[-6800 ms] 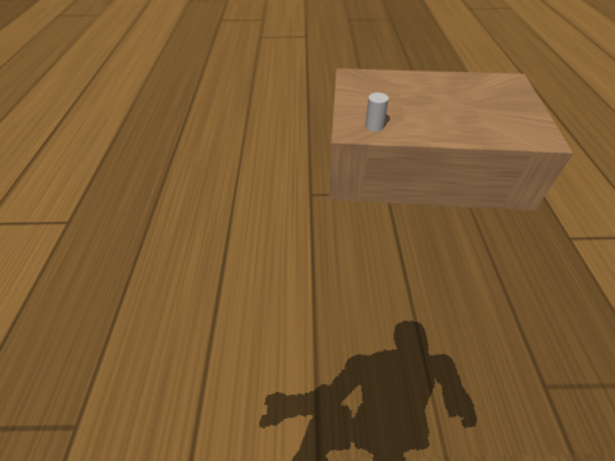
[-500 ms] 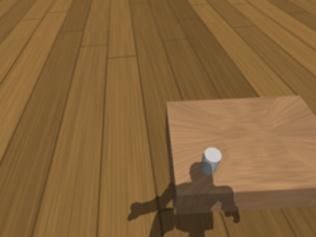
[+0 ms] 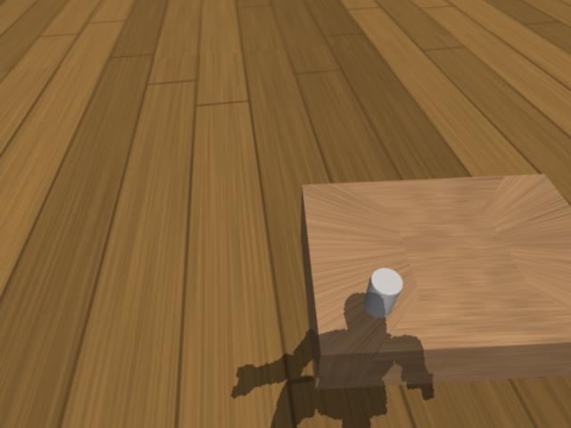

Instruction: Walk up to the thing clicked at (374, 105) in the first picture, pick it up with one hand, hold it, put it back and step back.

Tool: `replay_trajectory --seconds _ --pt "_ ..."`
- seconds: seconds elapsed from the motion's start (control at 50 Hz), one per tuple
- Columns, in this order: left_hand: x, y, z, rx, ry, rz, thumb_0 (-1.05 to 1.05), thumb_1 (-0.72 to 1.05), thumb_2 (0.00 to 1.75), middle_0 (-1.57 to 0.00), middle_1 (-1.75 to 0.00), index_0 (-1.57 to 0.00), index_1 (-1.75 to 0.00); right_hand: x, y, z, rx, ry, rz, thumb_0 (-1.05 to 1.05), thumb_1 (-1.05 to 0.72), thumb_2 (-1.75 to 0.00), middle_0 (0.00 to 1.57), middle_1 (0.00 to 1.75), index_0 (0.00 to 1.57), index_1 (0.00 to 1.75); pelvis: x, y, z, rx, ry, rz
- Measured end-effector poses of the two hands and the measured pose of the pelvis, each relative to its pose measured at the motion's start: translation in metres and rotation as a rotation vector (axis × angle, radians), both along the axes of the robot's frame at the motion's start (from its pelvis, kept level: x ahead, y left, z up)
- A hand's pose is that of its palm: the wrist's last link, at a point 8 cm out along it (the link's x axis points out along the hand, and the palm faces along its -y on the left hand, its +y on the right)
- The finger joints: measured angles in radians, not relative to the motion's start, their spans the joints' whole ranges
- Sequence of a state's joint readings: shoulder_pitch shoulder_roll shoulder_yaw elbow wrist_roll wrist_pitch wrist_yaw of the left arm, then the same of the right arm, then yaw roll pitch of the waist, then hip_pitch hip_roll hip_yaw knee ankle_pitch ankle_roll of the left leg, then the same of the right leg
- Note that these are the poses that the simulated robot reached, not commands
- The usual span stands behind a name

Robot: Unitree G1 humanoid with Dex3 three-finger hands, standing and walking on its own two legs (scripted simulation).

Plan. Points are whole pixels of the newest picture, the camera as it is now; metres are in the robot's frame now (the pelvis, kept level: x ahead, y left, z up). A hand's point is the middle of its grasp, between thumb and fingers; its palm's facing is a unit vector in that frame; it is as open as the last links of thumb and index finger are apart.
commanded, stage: stand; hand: right
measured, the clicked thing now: (382, 293) +0.51 -0.24 -0.39
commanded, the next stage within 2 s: go down in 0.58 s
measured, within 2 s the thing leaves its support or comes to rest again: neither
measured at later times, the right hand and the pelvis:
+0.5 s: hand out of the picture +0.07 -0.25 -0.16, palm faces -0.03 +0.94 -0.33, open 7.4 cm; pelvis +0.00 +0.00 +0.00, yaw +0 degrees
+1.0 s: hand out of the picture +0.16 -0.26 -0.15, palm faces +0.04 +0.94 -0.34, open 12.9 cm; pelvis -0.01 +0.00 -0.01, yaw +0 degrees
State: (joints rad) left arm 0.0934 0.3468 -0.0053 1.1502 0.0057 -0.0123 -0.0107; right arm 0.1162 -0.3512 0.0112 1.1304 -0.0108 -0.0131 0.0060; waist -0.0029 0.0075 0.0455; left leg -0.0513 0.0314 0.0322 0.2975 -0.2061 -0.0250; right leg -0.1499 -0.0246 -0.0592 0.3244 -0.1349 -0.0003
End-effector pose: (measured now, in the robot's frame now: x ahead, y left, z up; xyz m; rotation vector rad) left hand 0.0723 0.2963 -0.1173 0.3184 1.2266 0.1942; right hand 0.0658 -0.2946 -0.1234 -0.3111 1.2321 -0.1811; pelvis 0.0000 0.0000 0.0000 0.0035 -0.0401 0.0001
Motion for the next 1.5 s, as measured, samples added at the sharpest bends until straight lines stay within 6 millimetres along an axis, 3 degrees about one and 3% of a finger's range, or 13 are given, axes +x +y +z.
replay_trajectory --seconds 0.7,0.74,0.88,0.96,1.08,1.22,1.5 --pt "0.000 0.000 -0.001 0.000 -0.001 0.004 0.00 0.91 0.89 -0.21 -0.30 -0.20 -0.30 0.001 -0.001 0.000 -0.001 0.010 0.002 0.00 -0.90 -0.89 0.20 0.30 0.20 0.30 0.002 -0.001 0.000 -0.002 0.004 0.006" --pt "0.004 -0.002 0.000 0.000 -0.051 0.009 0.01 0.91 0.90 -0.21 -0.31 -0.20 -0.30 0.009 0.002 0.001 0.003 -0.042 -0.019 0.00 -0.88 -0.87 0.19 0.28 0.18 0.27 0.000 -0.001 -0.002 0.000 0.018 0.000" --pt "0.012 -0.023 -0.005 -0.030 -0.147 0.000 0.01 0.90 0.91 -0.21 -0.31 -0.20 -0.30 0.062 0.001 -0.002 0.007 -0.134 -0.030 0.00 -0.61 -0.60 0.11 0.14 0.10 0.14 -0.013 0.003 -0.012 0.007 0.093 -0.011" --pt "0.010 -0.033 -0.005 -0.053 -0.176 0.013 0.01 0.91 0.90 -0.21 -0.31 -0.21 -0.30 0.077 -0.007 0.004 -0.006 -0.147 -0.022 0.00 -0.38 -0.39 0.10 0.09 0.09 0.09 -0.011 0.004 -0.014 0.010 0.109 -0.003" --pt "0.019 -0.040 -0.005 -0.064 -0.231 0.017 0.01 0.90 0.89 -0.21 -0.31 -0.20 -0.30 0.073 -0.016 0.008 -0.004 -0.106 -0.031 0.00 -0.03 -0.18 0.09 0.05 0.07 0.05 -0.005 0.003 -0.017 0.013 0.125 -0.001" --pt "0.037 -0.038 -0.008 -0.033 -0.281 -0.021 0.01 0.91 0.89 -0.21 -0.31 -0.20 -0.30 0.067 -0.017 0.001 0.011 -0.102 -0.028 0.00 0.30 -0.09 0.06 0.05 0.06 0.05 -0.002 0.001 -0.026 0.016 0.157 -0.008" --pt "0.070 -0.041 -0.004 0.007 -0.413 -0.046 0.01 0.90 0.90 -0.20 -0.30 -0.19 -0.29 0.069 -0.021 0.001 0.001 -0.140 -0.041 -0.01 0.54 -0.03 0.05 0.05 0.05 0.05 0.004 0.000 -0.040 0.031 0.182 -0.020"
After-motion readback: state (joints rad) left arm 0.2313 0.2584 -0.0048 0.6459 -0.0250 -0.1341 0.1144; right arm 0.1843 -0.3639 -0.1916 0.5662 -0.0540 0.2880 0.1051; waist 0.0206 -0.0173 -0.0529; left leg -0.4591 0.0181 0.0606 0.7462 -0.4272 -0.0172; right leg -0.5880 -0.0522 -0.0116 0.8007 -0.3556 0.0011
